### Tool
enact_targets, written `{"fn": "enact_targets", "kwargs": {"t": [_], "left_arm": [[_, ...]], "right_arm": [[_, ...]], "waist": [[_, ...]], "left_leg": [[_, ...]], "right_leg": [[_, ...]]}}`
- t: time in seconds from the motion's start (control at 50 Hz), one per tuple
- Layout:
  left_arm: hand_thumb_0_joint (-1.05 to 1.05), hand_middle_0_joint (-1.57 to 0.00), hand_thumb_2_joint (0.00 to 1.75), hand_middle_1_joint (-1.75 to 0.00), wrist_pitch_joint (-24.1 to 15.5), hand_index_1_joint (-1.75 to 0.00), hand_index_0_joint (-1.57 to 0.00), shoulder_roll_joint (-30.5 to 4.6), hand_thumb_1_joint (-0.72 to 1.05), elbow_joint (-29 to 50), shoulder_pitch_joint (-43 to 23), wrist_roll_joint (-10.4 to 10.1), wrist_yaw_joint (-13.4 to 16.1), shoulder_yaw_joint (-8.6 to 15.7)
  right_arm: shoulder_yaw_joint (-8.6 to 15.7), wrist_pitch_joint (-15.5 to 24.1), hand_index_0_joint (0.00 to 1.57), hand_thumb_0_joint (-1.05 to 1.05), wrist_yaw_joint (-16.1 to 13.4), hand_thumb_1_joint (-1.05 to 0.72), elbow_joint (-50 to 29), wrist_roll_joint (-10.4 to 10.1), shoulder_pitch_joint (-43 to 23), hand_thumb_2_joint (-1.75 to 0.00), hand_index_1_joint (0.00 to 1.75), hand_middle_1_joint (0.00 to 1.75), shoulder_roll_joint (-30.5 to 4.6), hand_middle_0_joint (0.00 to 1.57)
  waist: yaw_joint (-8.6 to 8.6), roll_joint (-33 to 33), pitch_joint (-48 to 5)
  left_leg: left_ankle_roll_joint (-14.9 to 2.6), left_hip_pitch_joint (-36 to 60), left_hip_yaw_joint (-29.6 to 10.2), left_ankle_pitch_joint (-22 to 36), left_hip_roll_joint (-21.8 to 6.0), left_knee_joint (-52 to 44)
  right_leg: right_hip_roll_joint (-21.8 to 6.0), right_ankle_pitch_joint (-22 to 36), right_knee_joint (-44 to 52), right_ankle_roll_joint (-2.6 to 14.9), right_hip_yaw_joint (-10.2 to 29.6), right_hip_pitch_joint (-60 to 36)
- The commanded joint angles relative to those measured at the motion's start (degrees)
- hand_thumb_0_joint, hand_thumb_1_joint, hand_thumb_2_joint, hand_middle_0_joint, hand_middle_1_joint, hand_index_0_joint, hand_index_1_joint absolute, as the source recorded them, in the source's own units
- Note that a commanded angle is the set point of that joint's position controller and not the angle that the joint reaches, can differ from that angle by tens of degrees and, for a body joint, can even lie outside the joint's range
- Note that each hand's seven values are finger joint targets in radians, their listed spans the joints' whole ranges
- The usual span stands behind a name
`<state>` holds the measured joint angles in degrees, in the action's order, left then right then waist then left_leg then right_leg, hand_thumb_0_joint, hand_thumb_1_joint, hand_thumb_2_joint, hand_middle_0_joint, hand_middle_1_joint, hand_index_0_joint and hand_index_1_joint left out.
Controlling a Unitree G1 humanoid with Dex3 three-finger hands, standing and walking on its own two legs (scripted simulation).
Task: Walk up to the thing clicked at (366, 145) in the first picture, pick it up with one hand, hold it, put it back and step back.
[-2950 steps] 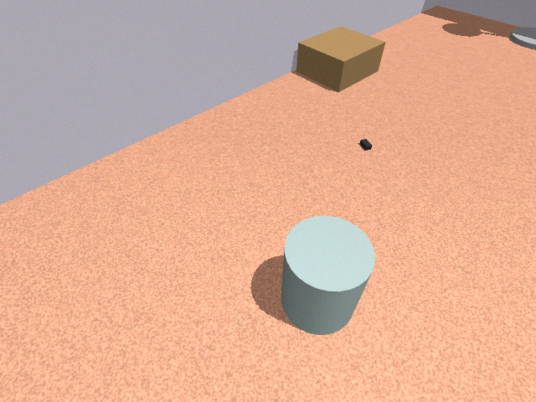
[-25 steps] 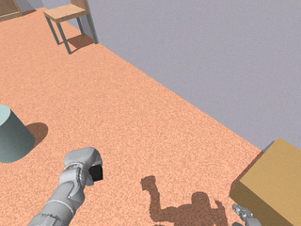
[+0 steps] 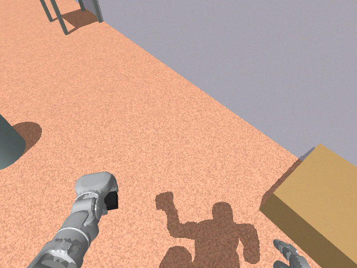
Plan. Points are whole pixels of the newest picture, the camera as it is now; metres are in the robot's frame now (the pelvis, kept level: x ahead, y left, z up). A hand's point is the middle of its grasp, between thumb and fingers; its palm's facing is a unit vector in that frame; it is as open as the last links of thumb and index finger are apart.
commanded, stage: crouch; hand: left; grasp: from above
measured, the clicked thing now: (104, 202) +0.32 +0.22 -0.12
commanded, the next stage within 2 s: lower in 1.66 s
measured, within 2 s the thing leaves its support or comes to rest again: neither
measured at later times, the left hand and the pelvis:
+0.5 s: hand (123, 205) +0.39 +0.22 -0.33, palm faces -0.43 -0.07 -0.90, open 6.8 cm; pelvis -0.04 +0.01 -0.20, yaw -1 degrees
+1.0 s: hand (130, 211) +0.42 +0.23 -0.50, palm faces -0.42 -0.11 -0.90, open 6.9 cm; pelvis -0.06 +0.01 -0.34, yaw -3 degrees
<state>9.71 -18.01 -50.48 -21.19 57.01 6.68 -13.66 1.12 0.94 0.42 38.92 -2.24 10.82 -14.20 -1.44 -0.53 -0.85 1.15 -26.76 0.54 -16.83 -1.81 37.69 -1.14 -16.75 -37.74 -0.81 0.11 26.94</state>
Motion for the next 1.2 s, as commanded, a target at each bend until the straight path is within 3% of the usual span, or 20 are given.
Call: {"fn": "enact_targets", "kwargs": {"t": [0.0,0.04,0.08,0.14,0.24,0.26,0.34,0.42,0.48,0.52,0.58,0.64,0.66,0.7,0.74,0.78,0.86,1.0,1.04,1.18], "left_arm": [[0.0,-1.2,0.11,-0.2,-2.3,-0.16,-1.25,-9.4,0.89,1.9,-26.0,4.3,11.3,5.6],[0.0,-1.22,0.09,-0.19,-2.6,-0.14,-1.26,-9.7,0.9,-2.4,-29.1,5.2,13.7,6.4],[0.0,-1.21,0.11,-0.22,-2.8,-0.17,-1.26,-12.7,0.91,-4.4,-33.1,5.3,15.5,8.2],[0.0,-1.22,0.12,-0.2,-2.3,-0.15,-1.27,-10.2,0.91,-10.4,-37.0,4.9,17.6,7.4],[0.0,-1.14,0.09,-0.15,-1.1,-0.12,-1.18,-13.8,0.79,-14.0,-41.2,2.2,20.5,10.5],[0.0,-1.14,0.08,-0.13,-0.8,-0.1,-1.17,-12.3,0.77,-15.3,-41.7,1.7,20.5,10.0],[0.0,-1.13,0.04,-0.09,-0.4,-0.06,-1.16,-15.0,0.76,-18.3,-42.4,1.1,20.3,12.4],[0.0,-1.14,0.04,-0.09,-1.8,-0.06,-1.18,-19.6,0.78,-18.1,-45.6,2.6,19.1,14.5],[0.0,-1.14,0.03,-0.09,-3.2,-0.05,-1.19,-19.0,0.79,-22.5,-43.7,3.7,18.5,14.6],[0.0,-1.11,0.02,-0.1,-4.4,-0.05,-1.16,-20.6,0.76,-23.1,-45.2,4.2,18.3,15.3],[0.0,-1.11,0.04,-0.14,-5.8,-0.09,-1.16,-23.1,0.76,-20.5,-48.9,4.9,18.7,16.5],[0.0,-1.12,0.07,-0.16,-6.6,-0.11,-1.17,-22.3,0.77,-18.7,-51.2,5.3,19.7,16.7],[0.0,-1.12,0.05,-0.15,-6.6,-0.1,-1.17,-25.1,0.77,-17.2,-53.0,5.9,20.2,17.9],[0.0,-1.11,0.09,-0.17,-6.6,-0.12,-1.16,-22.5,0.76,-19.0,-53.2,6.0,20.2,17.1],[0.0,-1.12,0.12,-0.15,-6.9,-0.12,-1.16,-25.0,0.75,-16.8,-56.4,6.5,20.4,17.7],[0.0,-1.16,0.14,-0.16,-6.5,-0.13,-1.19,-23.4,0.79,-19.5,-54.5,6.6,20.4,17.3],[0.0,-1.17,0.19,-0.17,-6.2,-0.15,-1.2,-25.7,0.8,-21.6,-55.2,6.4,20.7,18.3],[0.0,-1.17,0.12,-0.13,-6.4,-0.1,-1.2,-28.1,0.8,-24.8,-56.4,6.3,20.3,19.2],[0.0,-1.17,0.13,-0.13,-6.9,-0.1,-1.2,-27.8,0.8,-26.4,-56.7,6.6,20.2,18.9],[0.0,-1.17,0.09,-0.15,-8.0,-0.11,-1.2,-30.7,0.81,-29.2,-59.2,7.9,21.3,20.4]], "right_arm": [[4.0,1.3,0.2,0.0,0.0,-0.87,-2.4,1.4,2.6,-0.89,0.3,0.3,-8.1,0.2],[4.4,1.4,0.2,0.0,0.1,-0.88,-1.7,1.7,3.9,-0.89,0.3,0.3,-8.2,0.2],[4.9,1.8,0.2,0.0,-0.1,-0.88,-1.4,2.1,4.7,-0.89,0.3,0.3,-8.8,0.2],[5.0,2.4,0.2,0.0,-0.1,-0.88,-0.5,2.6,6.5,-0.89,0.3,0.3,-9.0,0.2],[5.2,3.4,0.2,0.0,-0.1,-0.87,-0.2,3.6,7.5,-0.89,0.3,0.3,-9.9,0.2],[5.0,3.5,0.2,0.0,-0.2,-0.86,0.2,3.9,7.4,-0.89,0.3,0.3,-9.6,0.2],[5.0,3.9,0.2,0.0,-0.1,-0.86,1.6,4.5,8.0,-0.89,0.3,0.3,-9.6,0.2],[4.7,3.9,0.2,0.0,0.2,-0.87,2.0,4.8,8.5,-0.89,0.3,0.3,-10.2,0.2],[4.2,4.2,0.2,0.0,0.5,-0.87,2.0,5.4,8.3,-0.89,0.3,0.3,-9.8,0.2],[3.9,4.4,0.2,0.0,0.8,-0.87,1.8,5.7,9.1,-0.89,0.3,0.3,-10.0,0.2],[3.6,5.1,0.2,0.0,1.4,-0.87,2.2,6.1,10.1,-0.89,0.3,0.3,-10.7,0.2],[3.3,5.5,0.2,0.0,2.1,-0.87,2.7,6.8,10.8,-0.89,0.3,0.3,-10.7,0.2],[3.4,5.5,0.2,0.0,2.1,-0.87,3.1,6.8,10.7,-0.89,0.3,0.3,-11.4,0.2],[3.0,5.7,0.2,0.0,2.5,-0.88,3.8,7.4,11.5,-0.89,0.3,0.3,-11.5,0.2],[3.4,5.5,0.2,0.0,2.8,-0.88,4.2,7.7,11.2,-0.89,0.3,0.3,-11.8,0.2],[3.0,5.6,0.2,0.0,3.2,-0.88,4.2,8.1,11.3,-0.89,0.3,0.3,-11.7,0.2],[2.8,5.4,0.2,0.0,4.1,-0.88,4.2,8.7,10.6,-0.89,0.3,0.3,-11.7,0.2],[2.3,5.4,0.2,0.0,5.4,-0.88,3.9,9.3,9.6,-0.89,0.3,0.3,-12.2,0.2],[1.9,5.5,0.2,0.0,5.7,-0.88,4.1,9.3,10.0,-0.89,0.3,0.3,-12.4,0.2],[1.2,5.7,0.2,0.0,6.6,-0.88,4.6,9.9,10.8,-0.89,0.3,0.3,-13.9,0.2]], "waist": [[-3.03,-1.2,-19.7],[-3.93,-1.2,-23.1],[-4.01,-3.7,-27.0],[-6.35,-2.6,-28.8],[-5.77,-6.9,-38.2],[-6.79,-7.1,-39.1],[-7.06,-5.9,-42.5],[-7.8,-8.5,-44.3],[-9.42,-5.3,-41.1],[-10.3,-4.3,-41.2],[-10.14,-7.5,-46.4],[-10.97,-11.5,-49.4],[-10.06,-13.1,-50.8],[-12.14,-13.9,-50.0],[-11.64,-15.2,-53.7],[-12.43,-15.0,-51.6],[-12.41,-14.6,-50.0],[-12.97,-14.0,-46.3],[-13.81,-13.7,-44.9],[-14.19,-15.8,-44.8]], "left_leg": [[-0.38,-5.8,2.2,6.7,2.2,10.2],[-0.36,-12.0,2.2,5.1,2.0,15.6],[-0.34,-16.2,1.7,2.9,1.8,20.2],[-0.53,-24.5,0.9,-1.4,1.7,25.5],[-0.29,-32.1,-1.0,-7.2,1.3,32.6],[-0.38,-33.6,-1.2,-7.8,1.3,34.0],[-1.05,-41.2,-1.3,-7.6,1.3,40.2],[-1.24,-46.3,-2.1,-7.6,1.2,45.9],[-2.04,-54.0,-2.3,-10.9,1.4,50.6],[-2.55,-58.1,-1.9,-13.1,1.7,53.6],[-2.09,-57.2,-2.0,-11.8,1.7,57.1],[-1.58,-54.8,-2.0,-8.7,1.4,60.2],[-1.35,-54.3,-2.3,-8.5,1.4,60.8],[-1.29,-54.3,-2.6,-6.2,1.2,63.1],[-1.6,-54.0,-1.9,-4.2,1.2,66.1],[-1.56,-56.2,-2.0,-4.3,1.2,67.6],[-1.75,-60.2,-1.6,-5.9,1.0,70.1],[-2.35,-67.5,-1.4,-9.3,1.1,74.2],[-2.35,-69.4,-1.5,-9.4,1.1,75.5],[-2.02,-71.2,-2.0,-10.9,1.3,78.1]], "right_leg": [[2.2,6.9,-7.9,1.47,-0.1,9.0],[2.1,5.9,-13.2,1.43,0.0,13.2],[2.2,3.9,-17.8,1.72,-0.4,19.2],[2.4,0.2,-23.0,1.91,-1.1,27.0],[2.4,-5.2,-32.1,2.66,-2.0,36.7],[2.5,-5.7,-33.6,2.76,-2.2,38.0],[2.4,-5.2,-39.7,2.91,-2.7,41.6],[2.3,-5.7,-46.3,3.33,-3.3,49.1],[2.2,-8.5,-49.6,3.04,-3.8,54.1],[2.2,-10.5,-51.0,2.63,-3.5,56.0],[1.9,-9.8,-55.0,2.75,-4.0,59.3],[1.7,-6.9,-58.2,2.91,-4.7,61.6],[1.6,-7.0,-59.5,3.01,-4.9,63.6],[1.4,-5.3,-61.5,2.98,-5.3,66.0],[1.9,-3.2,-63.1,2.89,-5.2,65.8],[1.6,-3.0,-64.3,2.68,-5.3,67.2],[2.0,-3.8,-66.6,2.66,-5.4,67.7],[2.5,-6.7,-70.2,2.63,-5.7,71.2],[2.6,-6.7,-71.6,2.58,-5.9,72.2],[2.6,-8.7,-75.8,2.91,-7.0,76.7]]}}
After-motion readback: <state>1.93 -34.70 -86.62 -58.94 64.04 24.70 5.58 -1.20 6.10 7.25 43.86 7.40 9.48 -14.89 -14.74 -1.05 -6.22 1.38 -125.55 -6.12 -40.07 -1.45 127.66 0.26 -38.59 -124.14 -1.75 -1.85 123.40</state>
